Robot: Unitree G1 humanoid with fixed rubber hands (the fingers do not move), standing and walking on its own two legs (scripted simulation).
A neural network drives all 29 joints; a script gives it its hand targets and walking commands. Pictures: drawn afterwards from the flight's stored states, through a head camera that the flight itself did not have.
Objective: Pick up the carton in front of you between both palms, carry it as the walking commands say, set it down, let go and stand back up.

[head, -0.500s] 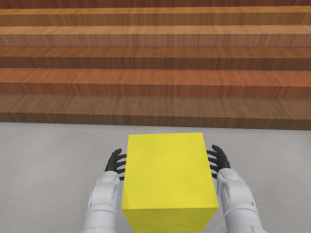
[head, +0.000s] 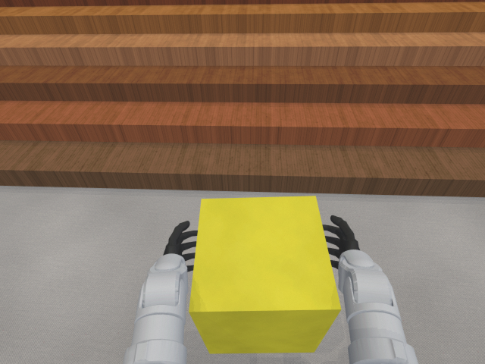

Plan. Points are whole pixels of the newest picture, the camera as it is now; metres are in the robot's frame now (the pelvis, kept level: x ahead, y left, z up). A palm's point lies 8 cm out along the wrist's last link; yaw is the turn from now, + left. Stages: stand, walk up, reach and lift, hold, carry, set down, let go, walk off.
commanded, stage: reach and lift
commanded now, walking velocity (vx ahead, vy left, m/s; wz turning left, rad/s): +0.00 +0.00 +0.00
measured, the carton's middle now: (260, 278) +0.31 +0.00 -0.05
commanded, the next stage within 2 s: hold in 0.48 s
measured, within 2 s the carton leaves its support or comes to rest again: neither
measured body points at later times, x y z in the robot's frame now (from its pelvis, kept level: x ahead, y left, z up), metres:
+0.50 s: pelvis +0.01 +0.00 +0.00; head -0.02 +0.00 +0.45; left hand +0.31 +0.15 +0.03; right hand +0.32 -0.15 +0.04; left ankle +0.03 +0.13 -0.74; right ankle +0.02 -0.13 -0.74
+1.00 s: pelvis +0.00 +0.00 +0.00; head -0.05 +0.00 +0.45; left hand +0.30 +0.15 +0.04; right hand +0.31 -0.15 +0.05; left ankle +0.03 +0.13 -0.74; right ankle +0.02 -0.13 -0.74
